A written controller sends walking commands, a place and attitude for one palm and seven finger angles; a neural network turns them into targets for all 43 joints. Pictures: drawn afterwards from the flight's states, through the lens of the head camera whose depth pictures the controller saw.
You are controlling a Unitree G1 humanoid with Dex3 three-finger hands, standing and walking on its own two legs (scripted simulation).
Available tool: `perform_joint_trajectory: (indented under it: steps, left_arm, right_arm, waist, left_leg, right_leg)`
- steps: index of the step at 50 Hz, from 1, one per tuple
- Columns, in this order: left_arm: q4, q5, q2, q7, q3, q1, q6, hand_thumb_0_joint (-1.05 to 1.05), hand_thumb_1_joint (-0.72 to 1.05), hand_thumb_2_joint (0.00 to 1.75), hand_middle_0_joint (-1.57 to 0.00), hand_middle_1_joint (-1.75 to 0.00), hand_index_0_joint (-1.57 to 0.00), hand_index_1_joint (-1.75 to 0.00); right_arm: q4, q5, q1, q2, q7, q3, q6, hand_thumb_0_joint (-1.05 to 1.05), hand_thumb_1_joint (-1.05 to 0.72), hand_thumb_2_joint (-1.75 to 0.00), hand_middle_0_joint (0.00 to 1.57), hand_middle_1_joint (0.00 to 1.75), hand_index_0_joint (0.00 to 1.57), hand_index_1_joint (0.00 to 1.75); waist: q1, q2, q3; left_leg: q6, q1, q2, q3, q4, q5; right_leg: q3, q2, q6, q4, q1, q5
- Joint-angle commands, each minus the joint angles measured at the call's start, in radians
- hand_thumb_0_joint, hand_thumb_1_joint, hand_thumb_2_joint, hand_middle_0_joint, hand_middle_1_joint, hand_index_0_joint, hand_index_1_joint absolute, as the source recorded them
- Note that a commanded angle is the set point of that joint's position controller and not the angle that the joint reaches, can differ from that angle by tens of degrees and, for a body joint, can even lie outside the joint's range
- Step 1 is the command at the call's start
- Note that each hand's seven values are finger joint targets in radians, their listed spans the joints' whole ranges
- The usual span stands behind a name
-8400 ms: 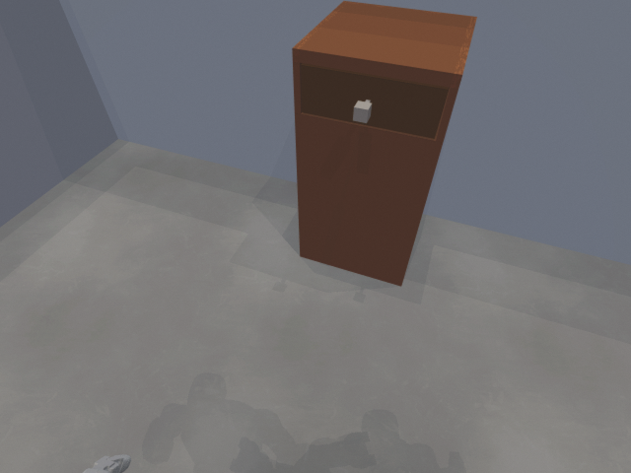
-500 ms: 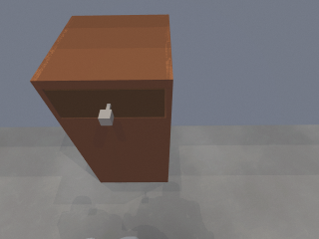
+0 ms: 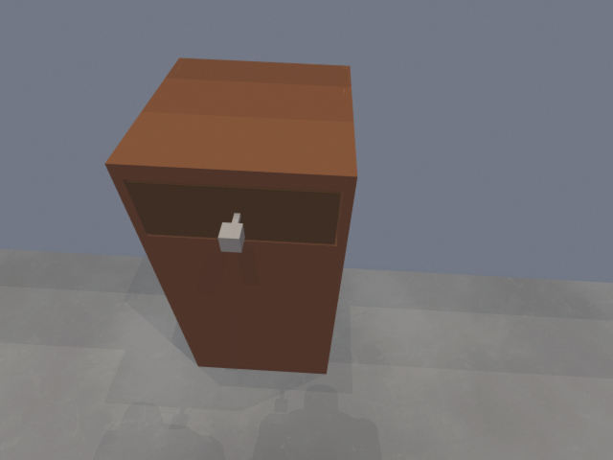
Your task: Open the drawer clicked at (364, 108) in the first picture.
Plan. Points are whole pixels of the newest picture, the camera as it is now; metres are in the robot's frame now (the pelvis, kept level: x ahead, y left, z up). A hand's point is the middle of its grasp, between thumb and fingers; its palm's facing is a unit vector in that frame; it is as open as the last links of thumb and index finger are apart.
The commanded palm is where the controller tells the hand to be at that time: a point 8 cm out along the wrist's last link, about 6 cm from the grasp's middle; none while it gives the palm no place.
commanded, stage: look again from close up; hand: left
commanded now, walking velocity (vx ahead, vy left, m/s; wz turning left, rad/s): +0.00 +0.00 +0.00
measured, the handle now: (233, 229) +0.51 +0.18 -0.03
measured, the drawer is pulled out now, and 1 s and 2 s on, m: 0.00 0.00 0.00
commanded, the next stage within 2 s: raise the hand with hooked fingers in 0.64 s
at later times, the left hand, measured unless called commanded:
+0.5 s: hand out of the picture +0.04 +0.17 -0.18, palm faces +0.04 -0.98 -0.20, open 7.3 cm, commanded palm none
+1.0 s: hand (166, 402) +0.20 +0.20 -0.03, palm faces +0.00 -0.50 -0.86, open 7.8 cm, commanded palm +0.13 +0.22 -0.04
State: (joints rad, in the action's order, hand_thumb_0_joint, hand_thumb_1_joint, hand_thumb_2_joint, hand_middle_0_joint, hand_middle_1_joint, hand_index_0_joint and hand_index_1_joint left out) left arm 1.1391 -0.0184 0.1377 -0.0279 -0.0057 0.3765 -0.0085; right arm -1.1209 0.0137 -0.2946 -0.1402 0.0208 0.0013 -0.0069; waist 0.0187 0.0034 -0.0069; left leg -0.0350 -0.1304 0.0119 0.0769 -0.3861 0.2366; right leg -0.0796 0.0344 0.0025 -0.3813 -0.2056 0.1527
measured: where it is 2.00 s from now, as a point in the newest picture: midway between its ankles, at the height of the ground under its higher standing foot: outside the picture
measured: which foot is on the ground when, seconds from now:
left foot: down 0.00-1.00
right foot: down 0.00-1.00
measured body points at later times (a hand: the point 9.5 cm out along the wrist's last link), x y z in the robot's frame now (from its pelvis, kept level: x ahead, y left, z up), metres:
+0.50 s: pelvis +0.01 -0.01 -0.01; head -0.01 -0.01 +0.44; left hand +0.04 +0.22 -0.16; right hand +0.03 -0.24 -0.16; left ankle -0.01 +0.09 -0.74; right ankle +0.03 -0.12 -0.74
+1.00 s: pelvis -0.03 +0.00 -0.02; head -0.03 -0.03 +0.42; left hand +0.19 +0.23 +0.01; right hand +0.12 -0.25 -0.13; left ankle -0.01 +0.09 -0.74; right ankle +0.03 -0.11 -0.74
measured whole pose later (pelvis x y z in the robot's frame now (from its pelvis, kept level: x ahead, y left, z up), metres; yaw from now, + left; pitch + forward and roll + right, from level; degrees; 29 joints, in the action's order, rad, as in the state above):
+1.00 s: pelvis -0.03 +0.00 -0.02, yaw +2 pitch +2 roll +2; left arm 0.16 -0.63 0.28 -0.33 0.11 0.27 -0.02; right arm -0.71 0.01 -0.25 -0.27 0.05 0.01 0.21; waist -0.03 -0.06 0.06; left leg -0.05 -0.37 0.06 0.07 -0.64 0.31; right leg 0.05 0.01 -0.02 -0.71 -0.47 0.32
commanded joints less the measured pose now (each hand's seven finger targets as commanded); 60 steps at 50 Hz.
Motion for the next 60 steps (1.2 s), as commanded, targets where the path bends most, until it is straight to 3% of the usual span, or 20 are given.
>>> perform_joint_trajectory:
  steps: [1,4,5,6,9,13,20,36,37,38,39,40,41,42,46,49,52,55,58,60]
  left_arm:
    - [-0.030,0.001,0.055,-0.010,-0.005,0.045,0.024,0.00,0.90,0.90,-0.20,-0.30,-0.20,-0.30]
    - [-0.017,0.003,0.047,-0.012,-0.002,0.064,0.029,0.00,0.90,0.90,-0.20,-0.30,-0.20,-0.30]
    - [-0.118,-0.015,0.241,-0.007,0.005,-0.038,0.039,0.00,0.90,0.90,-0.20,-0.30,-0.20,-0.30]
    - [-0.109,-0.009,0.125,-0.010,-0.003,0.016,0.029,0.00,0.90,0.90,-0.20,-0.30,-0.20,-0.30]
    - [-0.101,-0.008,0.083,-0.014,0.005,0.075,0.031,0.00,0.90,0.90,-0.20,-0.30,-0.20,-0.30]
    - [-0.117,0.001,0.096,-0.018,0.000,0.048,0.037,0.00,0.90,0.90,-0.20,-0.30,-0.20,-0.30]
    - [-0.127,0.006,0.099,-0.024,0.000,0.045,0.035,0.00,0.90,0.90,-0.20,-0.30,-0.20,-0.30]
    - [-0.118,0.009,0.105,-0.019,0.000,-0.004,0.031,0.00,0.90,0.90,-0.20,-0.30,-0.20,-0.30]
    - [-0.077,-0.004,0.146,-0.052,0.000,0.046,0.041,0.00,0.90,0.90,-0.20,-0.30,-0.20,-0.30]
    - [-1.556,-0.173,0.461,-0.059,-0.014,-0.808,0.203,0.00,0.88,0.89,-0.20,-0.32,-0.20,-0.32]
    - [-1.290,-0.199,0.384,-0.135,-0.017,-0.322,0.113,0.00,0.85,0.88,-0.20,-0.33,-0.20,-0.33]
    - [-1.240,-0.133,0.276,-0.191,0.024,-0.274,0.044,0.00,0.83,0.87,-0.21,-0.34,-0.21,-0.34]
    - [-1.067,-0.165,0.078,-0.198,0.132,0.003,-0.040,0.00,0.81,0.86,-0.21,-0.36,-0.21,-0.36]
    - [-1.242,-0.200,0.096,-0.200,0.169,-0.152,-0.032,0.00,0.78,0.85,-0.21,-0.37,-0.21,-0.37]
    - [-1.123,-0.580,0.197,-0.293,0.145,-0.163,-0.003,0.00,0.69,0.81,-0.22,-0.43,-0.22,-0.43]
    - [-0.963,-0.801,0.151,-0.346,0.141,0.099,0.014,0.00,0.62,0.78,-0.22,-0.48,-0.22,-0.48]
    - [-1.020,-0.948,0.198,-0.370,0.080,0.133,0.051,0.00,0.55,0.75,-0.22,-0.53,-0.22,-0.53]
    - [-1.129,-1.055,0.279,-0.410,0.001,0.056,0.050,0.00,0.48,0.72,-0.23,-0.57,-0.23,-0.57]
    - [-1.270,-1.115,0.321,-0.469,-0.023,-0.083,0.053,0.00,0.41,0.69,-0.24,-0.62,-0.24,-0.62]
    - [-1.403,-1.139,0.378,-0.508,-0.047,-0.260,0.070,0.00,0.36,0.67,-0.24,-0.64,-0.24,-0.64]
  right_arm:
    - [0.023,-0.003,-0.068,-0.089,0.012,0.012,0.014,0.00,-0.90,-0.90,0.20,0.30,0.20,0.30]
    - [0.010,-0.004,-0.081,-0.076,0.015,0.007,0.018,0.00,-0.90,-0.90,0.20,0.30,0.20,0.30]
    - [0.127,0.000,-0.026,-0.203,0.002,0.032,0.016,0.00,-0.90,-0.90,0.20,0.30,0.20,0.30]
    - [0.145,0.013,-0.027,-0.189,0.013,0.033,0.044,0.00,-0.90,-0.90,0.20,0.30,0.20,0.30]
    - [0.140,0.004,-0.046,-0.115,0.022,0.022,0.038,0.00,-0.90,-0.90,0.20,0.30,0.20,0.30]
    - [0.130,0.001,-0.089,-0.094,0.016,0.017,0.032,0.00,-0.90,-0.90,0.20,0.30,0.20,0.30]
    - [0.103,-0.001,-0.084,-0.098,0.015,0.006,0.036,0.00,-0.90,-0.90,0.20,0.30,0.20,0.30]
    - [0.056,-0.003,-0.060,-0.106,0.003,0.006,0.019,0.00,-0.90,-0.90,0.20,0.30,0.20,0.30]
    - [0.127,-0.007,0.033,-0.133,0.000,0.006,0.038,0.00,-0.90,-0.90,0.20,0.30,0.20,0.30]
    - [0.475,-0.065,0.085,-0.282,0.044,-0.006,0.166,0.00,-0.90,-0.90,0.20,0.30,0.20,0.30]
    - [0.445,-0.059,0.163,-0.212,0.082,-0.007,0.270,0.00,-0.90,-0.90,0.20,0.30,0.20,0.30]
    - [0.384,-0.079,0.134,-0.221,0.088,0.016,0.303,0.00,-0.90,-0.90,0.20,0.30,0.20,0.30]
    - [0.380,-0.085,0.093,-0.152,0.087,0.003,0.312,0.00,-0.90,-0.90,0.20,0.30,0.20,0.30]
    - [0.464,-0.091,0.129,-0.182,0.082,-0.001,0.331,0.00,-0.90,-0.90,0.20,0.30,0.20,0.30]
    - [0.549,-0.016,0.143,-0.244,0.060,0.025,0.306,0.00,-0.90,-0.90,0.20,0.30,0.20,0.30]
    - [0.648,0.025,0.195,-0.241,0.011,0.059,0.213,0.00,-0.90,-0.90,0.20,0.30,0.20,0.30]
    - [0.717,0.017,0.263,-0.228,-0.036,0.053,0.085,0.00,-0.90,-0.90,0.20,0.30,0.20,0.30]
    - [0.764,0.020,0.324,-0.212,-0.048,0.049,0.011,0.00,-0.90,-0.90,0.20,0.30,0.20,0.30]
    - [0.779,0.036,0.316,-0.189,-0.045,0.056,-0.030,0.00,-0.90,-0.90,0.20,0.30,0.20,0.30]
    - [0.769,0.058,0.308,-0.184,-0.037,0.059,-0.044,0.00,-0.90,-0.90,0.20,0.30,0.20,0.30]
  waist:
    - [-0.016,0.004,-0.073]
    - [-0.017,0.016,-0.063]
    - [-0.057,0.076,-0.220]
    - [-0.019,-0.003,-0.080]
    - [-0.020,-0.057,0.038]
    - [-0.035,0.062,-0.021]
    - [-0.017,-0.010,-0.055]
    - [-0.018,0.016,-0.082]
    - [0.014,0.055,-0.144]
    - [-0.076,-0.295,0.398]
    - [0.023,-0.377,0.274]
    - [-0.017,-0.329,0.200]
    - [-0.014,-0.209,0.123]
    - [-0.029,-0.142,0.025]
    - [-0.057,0.187,-0.030]
    - [0.035,0.253,-0.037]
    - [0.107,0.255,0.090]
    - [0.136,0.110,0.129]
    - [0.118,-0.054,0.232]
    - [0.074,-0.050,0.328]
  left_leg:
    - [0.005,-0.116,-0.126,-0.118,0.135,0.071]
    - [0.006,-0.098,-0.120,-0.107,0.114,0.020]
    - [0.027,-0.154,-0.066,-0.124,0.119,0.033]
    - [0.003,-0.194,-0.141,-0.154,0.079,0.145]
    - [-0.011,-0.175,-0.107,-0.144,0.019,0.100]
    - [-0.010,-0.144,-0.080,-0.105,-0.063,0.010]
    - [-0.003,-0.131,-0.108,-0.094,-0.037,-0.178]
    - [0.003,-0.113,-0.103,-0.095,0.055,0.006]
    - [0.032,-0.169,-0.124,-0.057,-0.124,-0.096]
    - [-0.003,0.065,-0.022,-0.091,0.027,-0.176]
    - [0.023,0.067,-0.057,-0.079,0.054,-0.219]
    - [0.061,-0.053,-0.068,-0.089,0.076,-0.015]
    - [0.045,-0.118,-0.067,-0.104,0.081,0.106]
    - [0.034,-0.181,-0.052,-0.129,0.075,0.197]
    - [0.010,-0.322,-0.004,-0.153,-0.077,0.312]
    - [0.021,-0.386,0.041,-0.085,-0.163,0.277]
    - [0.028,-0.436,0.058,-0.056,-0.204,0.122]
    - [0.024,-0.439,0.055,-0.050,-0.191,0.154]
    - [0.017,-0.364,0.037,-0.068,-0.243,0.084]
    - [0.011,-0.295,0.035,-0.107,-0.317,0.025]
  right_leg:
    - [0.099,0.076,-0.012,0.061,0.031,0.002]
    - [0.103,0.079,-0.016,0.059,0.033,-0.019]
    - [0.079,0.030,-0.031,-0.039,-0.086,0.102]
    - [0.071,0.054,-0.028,-0.079,-0.019,0.142]
    - [0.080,0.062,-0.034,-0.065,0.041,0.062]
    - [0.147,0.096,-0.050,-0.007,-0.041,0.091]
    - [0.106,0.078,-0.043,-0.071,0.028,-0.179]
    - [0.116,0.082,-0.022,0.039,0.026,0.014]
    - [0.147,0.136,-0.022,-0.052,-0.021,-0.411]
    - [0.176,-0.006,-0.049,-0.133,0.118,-0.155]
    - [0.077,-0.023,-0.077,-0.178,0.007,0.061]
    - [0.022,-0.032,-0.056,-0.215,-0.045,0.153]
    - [0.006,-0.034,-0.040,-0.203,-0.105,0.165]
    - [0.017,-0.031,-0.034,-0.177,-0.130,0.156]
    - [0.088,-0.060,-0.040,-0.170,-0.323,0.408]
    - [0.177,-0.062,-0.064,-0.112,-0.337,0.572]
    - [0.234,-0.060,-0.092,-0.173,-0.246,0.384]
    - [0.241,-0.052,-0.094,-0.198,-0.224,0.388]
    - [0.235,-0.073,-0.108,-0.268,-0.269,0.266]
    - [0.273,-0.072,-0.101,-0.304,-0.325,0.203]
